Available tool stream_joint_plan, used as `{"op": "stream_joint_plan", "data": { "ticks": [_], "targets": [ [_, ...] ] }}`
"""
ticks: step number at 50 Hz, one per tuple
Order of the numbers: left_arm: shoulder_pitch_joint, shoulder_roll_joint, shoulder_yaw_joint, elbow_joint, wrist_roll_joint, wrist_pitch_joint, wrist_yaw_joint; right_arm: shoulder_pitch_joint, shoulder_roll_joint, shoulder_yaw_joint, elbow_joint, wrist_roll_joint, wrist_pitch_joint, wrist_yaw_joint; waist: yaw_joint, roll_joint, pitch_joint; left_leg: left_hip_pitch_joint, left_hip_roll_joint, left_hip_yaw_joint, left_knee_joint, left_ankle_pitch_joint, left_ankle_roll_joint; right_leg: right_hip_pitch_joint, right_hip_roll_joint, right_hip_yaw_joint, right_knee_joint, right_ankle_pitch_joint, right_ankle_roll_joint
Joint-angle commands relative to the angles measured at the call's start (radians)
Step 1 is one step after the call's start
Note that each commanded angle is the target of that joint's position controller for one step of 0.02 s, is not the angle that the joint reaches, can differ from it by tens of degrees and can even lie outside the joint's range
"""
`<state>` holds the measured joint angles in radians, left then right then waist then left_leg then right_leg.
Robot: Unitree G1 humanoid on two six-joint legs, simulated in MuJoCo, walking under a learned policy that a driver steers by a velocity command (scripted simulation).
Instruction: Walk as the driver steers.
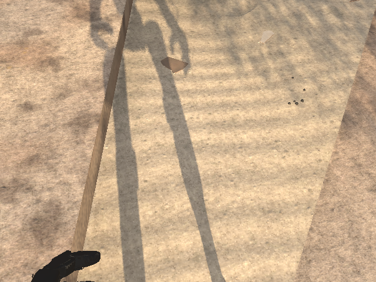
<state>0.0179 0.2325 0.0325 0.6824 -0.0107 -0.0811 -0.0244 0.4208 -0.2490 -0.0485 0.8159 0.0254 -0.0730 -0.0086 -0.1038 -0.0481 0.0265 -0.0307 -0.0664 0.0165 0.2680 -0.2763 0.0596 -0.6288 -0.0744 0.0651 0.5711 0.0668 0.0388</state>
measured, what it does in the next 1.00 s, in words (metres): walks ahead, turning left: right foot, then left foot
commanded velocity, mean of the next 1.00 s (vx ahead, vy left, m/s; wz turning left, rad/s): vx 0.50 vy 0.00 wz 0.53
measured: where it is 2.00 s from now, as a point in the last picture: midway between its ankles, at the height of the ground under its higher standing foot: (49, 156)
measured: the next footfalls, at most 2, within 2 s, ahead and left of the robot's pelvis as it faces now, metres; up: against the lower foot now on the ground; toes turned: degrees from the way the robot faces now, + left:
right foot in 0.10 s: +0.23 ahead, -0.14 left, +0.00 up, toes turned +5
left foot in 0.60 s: +0.45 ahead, +0.18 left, +0.00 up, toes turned +23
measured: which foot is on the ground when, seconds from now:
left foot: down 0.00-0.10, up 0.12-0.58, down 0.60-1.00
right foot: up 0.00-0.08, down 0.10-0.60, up 0.62-1.00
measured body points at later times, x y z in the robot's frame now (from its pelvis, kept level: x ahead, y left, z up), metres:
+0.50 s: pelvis +0.27 +0.00 -0.01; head +0.30 +0.02 +0.44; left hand +0.22 +0.29 -0.13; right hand +0.55 -0.17 -0.08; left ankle +0.39 +0.18 -0.70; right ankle +0.19 -0.14 -0.74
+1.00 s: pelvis +0.50 +0.13 +0.00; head +0.52 +0.16 +0.45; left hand +0.54 +0.42 -0.11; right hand +0.67 -0.10 -0.11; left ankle +0.41 +0.16 -0.74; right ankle +0.68 +0.07 -0.71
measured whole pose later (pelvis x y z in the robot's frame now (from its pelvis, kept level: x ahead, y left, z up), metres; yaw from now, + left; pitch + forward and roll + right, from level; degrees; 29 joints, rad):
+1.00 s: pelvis +0.50 +0.13 +0.00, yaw +34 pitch +1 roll +0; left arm 0.10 0.25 0.01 0.69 0.03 -0.02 -0.02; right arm 0.40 -0.27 -0.07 0.76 -0.02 -0.02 0.01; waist -0.08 -0.05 0.04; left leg -0.12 -0.14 -0.15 0.39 -0.27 0.09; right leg -0.56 -0.05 0.02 0.69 -0.14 0.05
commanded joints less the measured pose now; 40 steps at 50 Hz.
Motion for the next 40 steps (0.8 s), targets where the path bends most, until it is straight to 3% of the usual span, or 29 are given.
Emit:
{"op": "stream_joint_plan", "data": {
  "ticks": [1,2,3,4,5,6,7,8,9,10,11,13,16,19,22,25,27,28,29,30,31,32,33,34,35,36,38,40],
  "targets": [
    [-0.108,0.101,0.027,-0.103,-0.006,-0.039,-0.019,0.007,-0.192,-0.05,-0.05,0.004,0.006,-0.013,0.036,0.12,0.023,-0.009,0.288,-0.224,-0.005,0.222,0.151,0.067,0.036,-0.006,-0.091,-0.059,-0.017],
    [-0.076,0.115,0.033,-0.095,-0.005,-0.045,-0.019,0.002,-0.199,-0.054,-0.049,0.0,0.012,-0.015,0.055,0.137,0.009,0.004,0.293,-0.24,0.035,0.266,0.142,0.117,0.045,-0.012,-0.107,-0.106,-0.03],
    [0.004,0.133,0.045,-0.075,-0.004,-0.05,-0.016,-0.016,-0.201,-0.054,-0.052,-0.002,0.018,-0.015,0.103,0.145,-0.027,-0.006,0.272,-0.23,0.116,0.365,0.125,0.23,0.065,-0.035,-0.146,-0.131,-0.054],
    [0.145,0.182,0.069,-0.039,0.002,-0.054,-0.006,-0.019,-0.175,-0.042,-0.057,-0.009,0.019,-0.011,0.166,0.132,-0.123,-0.068,0.215,-0.194,0.289,0.429,0.094,0.447,0.045,-0.025,-0.148,-0.123,-0.095],
    [0.339,0.26,0.089,-0.019,0.022,-0.053,0.007,-0.035,-0.106,-0.016,-0.097,-0.031,0.013,-0.008,0.241,0.023,-0.308,-0.265,0.144,-0.144,0.602,0.224,0.057,0.766,-0.154,0.163,-0.091,-0.107,-0.166],
    [0.371,0.318,0.101,-0.004,0.032,-0.043,0.004,0.109,-0.015,0.014,-0.126,-0.002,-0.005,-0.003,0.164,-0.277,-0.438,-0.648,0.023,-0.084,0.917,-0.284,-0.005,1.072,-0.37,0.609,-0.172,-0.276,-0.328],
    [0.361,0.194,0.076,-0.015,0.024,-0.041,0.004,0.075,-0.122,-0.009,-0.095,0.021,-0.007,-0.006,0.203,-0.176,-0.4,-0.743,0.076,-0.168,1.045,-0.268,-0.012,1.031,-0.351,0.651,-0.233,-0.383,-0.32],
    [0.314,0.134,0.056,-0.015,0.016,-0.039,0.01,-0.035,-0.174,-0.027,-0.115,0.023,-0.003,-0.008,0.212,-0.091,-0.262,-0.779,0.111,-0.153,1.077,-0.179,-0.016,0.913,-0.316,0.47,-0.239,-0.323,-0.276],
    [0.262,0.115,0.047,-0.012,0.019,-0.036,0.009,-0.09,-0.164,-0.027,-0.126,0.011,0.001,-0.01,0.187,-0.014,-0.194,-0.745,0.148,-0.138,1.061,-0.103,-0.023,0.784,-0.272,0.353,-0.263,-0.225,-0.252],
    [0.222,0.094,0.04,-0.005,0.02,-0.032,0.007,-0.125,-0.154,-0.03,-0.138,0.001,0.007,-0.008,0.163,-0.017,-0.124,-0.727,0.169,-0.136,1.014,-0.056,-0.03,0.682,-0.23,0.266,-0.298,-0.165,-0.241],
    [0.198,0.083,0.037,0.002,0.025,-0.035,0.007,-0.119,-0.138,-0.033,-0.141,0.004,0.017,-0.002,0.133,-0.044,-0.087,-0.686,0.192,-0.139,0.986,-0.024,-0.03,0.607,-0.201,0.192,-0.334,-0.135,-0.228],
    [0.183,0.091,0.045,0.017,0.021,-0.042,0.008,-0.115,-0.1,-0.028,-0.148,0.012,0.037,0.007,0.108,-0.052,-0.05,-0.665,0.202,-0.125,0.957,-0.004,-0.038,0.535,-0.186,0.104,-0.384,-0.072,-0.231],
    [0.182,0.131,0.06,0.044,0.02,-0.047,0.014,-0.168,-0.084,-0.023,-0.176,0.001,0.052,0.01,0.1,-0.022,-0.005,-0.708,0.211,-0.123,0.851,0.072,-0.057,0.506,-0.19,-0.005,-0.42,0.032,-0.236],
    [0.176,0.166,0.067,0.058,0.02,-0.041,0.022,-0.244,-0.074,-0.014,-0.193,-0.002,0.042,0.029,0.122,-0.012,0.012,-0.66,0.205,-0.082,0.641,0.234,-0.052,0.503,-0.154,-0.123,-0.433,0.035,-0.213],
    [0.212,0.205,0.077,0.078,0.009,-0.029,0.028,-0.351,-0.067,-0.005,-0.224,-0.003,0.036,0.05,0.163,0.003,0.036,-0.631,0.192,-0.026,0.49,0.273,-0.036,0.556,-0.175,-0.176,-0.429,0.037,-0.202],
    [0.235,0.242,0.09,0.091,-0.007,-0.009,0.031,-0.402,-0.094,-0.013,-0.256,-0.003,0.04,0.061,0.167,-0.002,0.04,-0.623,0.17,0.006,0.409,0.203,-0.004,0.664,-0.208,-0.208,-0.379,0.128,-0.175],
    [0.225,0.269,0.098,0.092,-0.016,0.007,0.035,-0.357,-0.129,-0.032,-0.257,-0.009,0.048,0.061,0.124,-0.034,-0.006,-0.52,0.108,0.058,0.388,0.104,0.034,0.71,-0.205,-0.242,-0.253,0.411,-0.151],
    [0.213,0.279,0.102,0.087,-0.023,0.016,0.037,-0.265,-0.157,-0.051,-0.237,-0.01,0.054,0.056,0.067,-0.034,-0.06,-0.398,0.058,0.091,0.363,0.085,0.058,0.705,-0.188,-0.264,-0.117,0.542,-0.134],
    [0.287,0.219,0.071,0.114,0.049,0.025,0.027,-0.082,-0.144,-0.047,-0.164,-0.114,0.053,0.041,0.018,-0.004,-0.138,-0.203,-0.031,0.135,0.276,0.061,0.084,0.659,-0.142,-0.318,0.138,0.481,-0.105],
    [0.334,0.17,0.056,0.101,0.068,0.026,0.027,0.062,-0.209,-0.074,-0.133,-0.127,0.05,0.028,-0.03,0.08,-0.23,0.074,0.08,-0.041,0.291,0.013,0.124,0.422,-0.117,-0.311,0.438,0.142,-0.073],
    [0.371,0.058,0.03,0.018,0.06,0.025,0.008,0.005,-0.373,-0.107,-0.16,-0.093,0.052,0.022,0.065,0.361,-0.306,0.3,0.372,-0.616,0.164,0.106,0.278,0.013,0.079,-0.242,0.786,-0.67,-0.001],
    [0.27,0.142,0.042,0.005,0.067,0.021,0.005,0.014,-0.343,-0.109,-0.182,-0.051,0.06,0.024,-0.007,0.194,-0.359,0.301,0.385,-0.776,0.041,0.104,0.304,-0.079,0.077,-0.038,0.863,-0.607,-0.002],
    [0.207,0.152,0.042,-0.012,0.051,0.015,0.0,-0.03,-0.296,-0.097,-0.167,-0.048,0.061,0.018,0.016,0.133,-0.23,0.21,0.37,-0.618,0.048,0.074,0.285,-0.129,0.024,-0.031,0.849,-0.505,-0.015],
    [0.201,0.146,0.032,-0.004,0.051,0.007,0.003,-0.071,-0.226,-0.077,-0.16,-0.043,0.059,0.016,0.048,0.071,-0.13,0.074,0.33,-0.517,0.042,0.156,0.249,-0.095,-0.016,-0.036,0.74,-0.42,-0.018],
    [0.193,0.14,0.029,-0.005,0.06,0.013,0.006,-0.101,-0.192,-0.064,-0.155,-0.038,0.053,0.013,0.082,0.066,-0.086,-0.029,0.283,-0.441,0.033,0.282,0.218,-0.024,-0.036,-0.03,0.661,-0.4,-0.014],
    [0.218,0.142,0.024,-0.005,0.068,0.027,0.007,-0.128,-0.164,-0.055,-0.156,-0.033,0.048,0.013,0.112,0.073,-0.087,-0.094,0.257,-0.391,0.02,0.384,0.206,0.051,-0.038,-0.031,0.632,-0.394,-0.002],
    [0.251,0.134,0.018,0.004,0.071,0.049,0.007,-0.129,-0.17,-0.053,-0.144,-0.032,0.031,0.017,0.135,0.076,-0.11,-0.153,0.228,-0.327,0.017,0.502,0.205,0.127,-0.029,-0.043,0.564,-0.408,0.013],
    [0.228,0.114,0.01,0.001,0.065,0.057,0.005,-0.108,-0.185,-0.059,-0.131,-0.039,0.026,0.018,0.129,0.083,-0.097,-0.161,0.206,-0.306,0.009,0.477,0.206,0.107,-0.015,-0.066,0.493,-0.382,0.026]
  ]
}}
Velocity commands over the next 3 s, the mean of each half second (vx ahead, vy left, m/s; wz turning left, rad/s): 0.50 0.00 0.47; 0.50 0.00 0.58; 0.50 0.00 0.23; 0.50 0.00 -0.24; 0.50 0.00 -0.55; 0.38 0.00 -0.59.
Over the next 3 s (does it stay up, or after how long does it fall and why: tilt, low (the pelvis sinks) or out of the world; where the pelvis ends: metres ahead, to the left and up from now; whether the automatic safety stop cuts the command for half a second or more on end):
stays up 1.34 0.70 0.13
